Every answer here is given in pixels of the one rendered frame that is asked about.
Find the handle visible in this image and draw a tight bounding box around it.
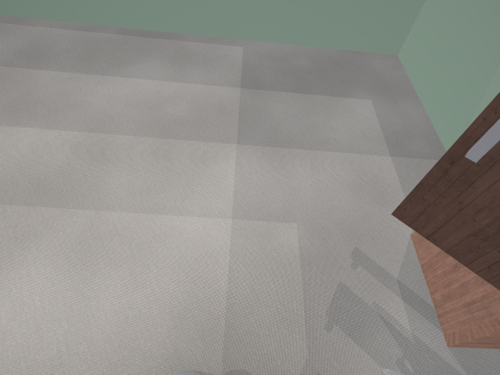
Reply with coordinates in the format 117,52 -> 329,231
465,119 -> 500,163

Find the cupboard door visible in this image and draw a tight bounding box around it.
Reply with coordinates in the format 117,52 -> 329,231
391,92 -> 500,290

